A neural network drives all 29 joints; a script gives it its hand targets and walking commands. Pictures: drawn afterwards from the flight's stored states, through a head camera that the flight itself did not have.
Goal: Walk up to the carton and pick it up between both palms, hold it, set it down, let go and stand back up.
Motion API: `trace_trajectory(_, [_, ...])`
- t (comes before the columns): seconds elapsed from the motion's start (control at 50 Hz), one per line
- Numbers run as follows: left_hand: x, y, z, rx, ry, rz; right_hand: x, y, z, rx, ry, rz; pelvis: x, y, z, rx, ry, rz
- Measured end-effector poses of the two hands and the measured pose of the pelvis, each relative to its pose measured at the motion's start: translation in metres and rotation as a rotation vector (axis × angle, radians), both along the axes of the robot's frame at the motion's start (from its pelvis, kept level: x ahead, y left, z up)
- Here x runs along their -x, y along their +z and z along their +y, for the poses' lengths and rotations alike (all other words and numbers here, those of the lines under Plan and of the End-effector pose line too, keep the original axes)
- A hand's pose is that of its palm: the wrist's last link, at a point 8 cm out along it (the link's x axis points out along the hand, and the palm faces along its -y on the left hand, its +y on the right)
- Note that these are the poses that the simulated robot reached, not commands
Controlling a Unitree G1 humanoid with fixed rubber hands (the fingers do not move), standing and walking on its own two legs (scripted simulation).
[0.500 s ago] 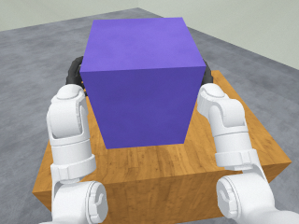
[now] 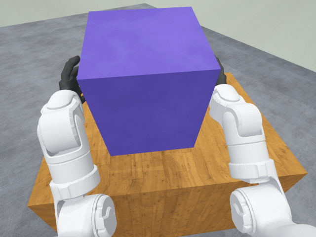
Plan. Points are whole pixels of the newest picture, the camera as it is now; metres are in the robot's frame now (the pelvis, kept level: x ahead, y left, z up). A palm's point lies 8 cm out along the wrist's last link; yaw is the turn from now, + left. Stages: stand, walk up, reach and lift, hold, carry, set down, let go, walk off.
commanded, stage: set down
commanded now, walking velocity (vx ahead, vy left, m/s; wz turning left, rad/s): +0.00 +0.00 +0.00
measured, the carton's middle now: (147, 87) +0.39 +0.02 +0.22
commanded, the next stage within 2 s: none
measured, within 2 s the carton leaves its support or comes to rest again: neither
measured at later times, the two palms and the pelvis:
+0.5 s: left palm (83, 103) +0.38 +0.17 +0.19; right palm (204, 101) +0.40 -0.13 +0.16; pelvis +0.02 +0.01 +0.00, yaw +2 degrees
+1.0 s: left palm (85, 111) +0.39 +0.17 +0.15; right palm (200, 107) +0.41 -0.13 +0.14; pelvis +0.02 +0.01 +0.00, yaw +2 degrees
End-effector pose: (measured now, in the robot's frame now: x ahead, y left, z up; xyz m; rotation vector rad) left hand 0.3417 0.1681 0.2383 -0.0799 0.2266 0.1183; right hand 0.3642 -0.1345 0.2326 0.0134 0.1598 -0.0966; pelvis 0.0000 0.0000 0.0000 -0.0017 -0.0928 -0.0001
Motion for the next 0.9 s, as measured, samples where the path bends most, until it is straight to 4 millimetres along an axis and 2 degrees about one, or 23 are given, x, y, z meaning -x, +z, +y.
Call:
trace_trajectory(0.08, [-0.012,0.000,0.001,-0.006,-0.020,-0.011,-0.013,0.001,-0.001,0.002,0.004,-0.019,0.003,0.000,-0.001,0.000,0.009,0.010])
trace_trajectory(0.14, [-0.021,-0.008,0.003,-0.016,-0.028,-0.006,-0.022,-0.007,0.001,0.009,0.008,-0.017,0.003,0.000,0.000,0.000,0.014,0.019])
trace_trajectory(0.3, [-0.030,-0.045,0.007,-0.035,-0.012,0.023,-0.033,-0.053,0.006,0.017,0.018,0.019,-0.009,0.000,0.005,0.000,0.029,0.041])
trace_trajectory(0.38, [-0.032,-0.056,0.005,-0.045,-0.003,0.024,-0.034,-0.070,0.005,0.021,0.015,0.027,-0.016,0.000,0.007,0.000,0.032,0.056])
trace_trajectory(0.44, [-0.036,-0.056,0.002,-0.055,0.000,0.007,-0.035,-0.073,0.003,0.027,0.008,0.013,-0.020,0.000,0.009,0.001,0.030,0.068])
trace_trajectory(0.62, [-0.046,-0.052,-0.006,-0.081,-0.012,-0.012,-0.043,-0.066,-0.005,0.050,-0.002,-0.017,-0.024,0.000,0.011,0.001,0.016,0.069])
trace_trajectory(0.82, [-0.043,-0.086,-0.002,-0.060,-0.005,0.080,-0.043,-0.092,-0.002,0.062,0.030,0.052,-0.017,0.000,0.011,0.000,0.017,0.078])
trace_trajectory(0.9, [-0.043,-0.092,0.002,-0.067,0.022,0.070,-0.043,-0.099,0.003,0.062,0.043,0.049,-0.015,0.000,0.009,0.000,0.024,0.107])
